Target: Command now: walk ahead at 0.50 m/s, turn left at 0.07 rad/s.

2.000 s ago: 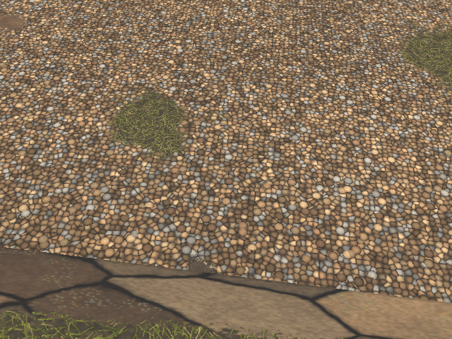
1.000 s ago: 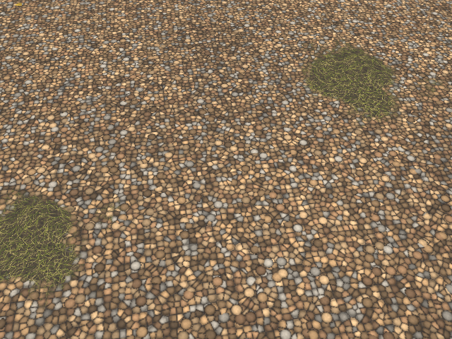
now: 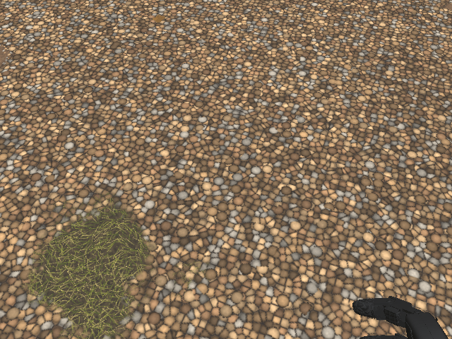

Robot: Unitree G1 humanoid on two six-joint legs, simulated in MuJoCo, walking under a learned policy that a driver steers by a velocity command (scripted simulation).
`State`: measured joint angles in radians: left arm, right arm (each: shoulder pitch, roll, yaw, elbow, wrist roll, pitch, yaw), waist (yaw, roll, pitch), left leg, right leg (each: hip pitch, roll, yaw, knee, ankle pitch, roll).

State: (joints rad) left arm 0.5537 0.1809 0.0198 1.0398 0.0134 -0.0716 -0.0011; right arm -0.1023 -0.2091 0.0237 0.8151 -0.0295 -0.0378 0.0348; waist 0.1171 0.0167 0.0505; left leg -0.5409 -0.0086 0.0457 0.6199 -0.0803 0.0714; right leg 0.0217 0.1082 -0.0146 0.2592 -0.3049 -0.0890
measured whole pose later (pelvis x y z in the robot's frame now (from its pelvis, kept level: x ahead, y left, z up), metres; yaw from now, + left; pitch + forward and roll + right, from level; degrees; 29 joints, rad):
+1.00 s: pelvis +0.49 -0.11 +0.01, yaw -24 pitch +1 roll -1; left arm 0.41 0.25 0.06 0.94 0.01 -0.06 0.00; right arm 0.06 -0.25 -0.04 0.79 -0.03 -0.03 0.03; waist 0.07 0.04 0.04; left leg -0.63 0.09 0.00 0.69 -0.02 -0.02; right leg 0.02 0.15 0.12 0.22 -0.25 -0.12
